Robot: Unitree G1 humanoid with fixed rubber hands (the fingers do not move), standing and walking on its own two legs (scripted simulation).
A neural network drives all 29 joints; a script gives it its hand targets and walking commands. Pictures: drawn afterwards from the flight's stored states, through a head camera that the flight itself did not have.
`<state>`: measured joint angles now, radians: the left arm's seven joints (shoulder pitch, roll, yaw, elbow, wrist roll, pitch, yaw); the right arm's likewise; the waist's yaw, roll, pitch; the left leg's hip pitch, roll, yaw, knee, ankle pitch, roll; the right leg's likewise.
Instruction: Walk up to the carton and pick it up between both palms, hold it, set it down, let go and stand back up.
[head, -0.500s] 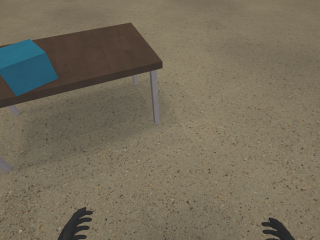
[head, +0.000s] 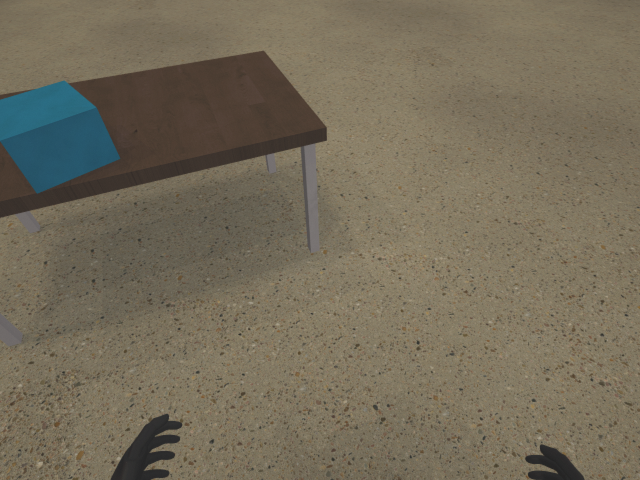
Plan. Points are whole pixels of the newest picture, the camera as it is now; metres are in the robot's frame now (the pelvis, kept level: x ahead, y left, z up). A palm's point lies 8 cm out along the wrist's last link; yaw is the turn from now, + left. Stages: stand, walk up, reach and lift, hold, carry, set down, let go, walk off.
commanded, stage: stand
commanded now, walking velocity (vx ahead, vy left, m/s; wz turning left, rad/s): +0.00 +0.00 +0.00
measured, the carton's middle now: (51, 134) +1.01 +0.81 -0.08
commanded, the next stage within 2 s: walk up in 0.50 s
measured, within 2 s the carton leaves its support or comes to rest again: neither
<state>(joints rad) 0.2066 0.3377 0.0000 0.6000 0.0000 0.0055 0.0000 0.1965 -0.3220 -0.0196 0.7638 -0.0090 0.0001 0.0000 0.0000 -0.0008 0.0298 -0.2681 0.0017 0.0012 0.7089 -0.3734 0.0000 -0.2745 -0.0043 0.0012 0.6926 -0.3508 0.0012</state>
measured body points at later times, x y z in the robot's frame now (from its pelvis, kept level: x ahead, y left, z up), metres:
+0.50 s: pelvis -0.01 +0.00 +0.00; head -0.03 +0.01 +0.45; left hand +0.15 +0.28 -0.07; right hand +0.11 -0.28 -0.10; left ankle +0.01 +0.11 -0.72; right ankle +0.02 -0.13 -0.72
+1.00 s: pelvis +0.00 +0.07 -0.01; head -0.01 +0.08 +0.44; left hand +0.08 +0.41 -0.08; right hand +0.17 -0.24 -0.08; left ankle +0.05 +0.19 -0.71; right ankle +0.02 -0.12 -0.72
